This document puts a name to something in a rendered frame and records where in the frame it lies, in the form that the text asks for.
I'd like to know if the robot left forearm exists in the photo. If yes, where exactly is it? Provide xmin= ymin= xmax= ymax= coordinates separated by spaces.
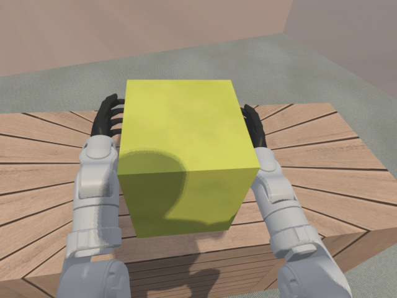
xmin=56 ymin=135 xmax=122 ymax=298

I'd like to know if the right robot hand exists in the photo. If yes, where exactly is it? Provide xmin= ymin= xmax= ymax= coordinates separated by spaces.
xmin=240 ymin=104 xmax=267 ymax=148

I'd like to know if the robot right forearm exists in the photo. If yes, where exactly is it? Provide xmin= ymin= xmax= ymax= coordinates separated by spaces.
xmin=251 ymin=147 xmax=352 ymax=298

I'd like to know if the left robot hand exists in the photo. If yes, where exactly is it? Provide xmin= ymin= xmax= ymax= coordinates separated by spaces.
xmin=91 ymin=94 xmax=125 ymax=138

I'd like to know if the carton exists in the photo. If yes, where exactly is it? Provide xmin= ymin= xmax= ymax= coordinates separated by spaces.
xmin=117 ymin=79 xmax=260 ymax=238

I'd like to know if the right robot upper arm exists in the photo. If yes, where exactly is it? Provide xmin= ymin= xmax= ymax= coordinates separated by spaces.
xmin=277 ymin=256 xmax=351 ymax=298

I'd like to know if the left robot upper arm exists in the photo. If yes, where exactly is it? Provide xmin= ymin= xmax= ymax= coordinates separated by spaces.
xmin=57 ymin=259 xmax=131 ymax=298

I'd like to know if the pedestal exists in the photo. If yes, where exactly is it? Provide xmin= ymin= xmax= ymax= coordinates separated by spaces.
xmin=0 ymin=103 xmax=397 ymax=298

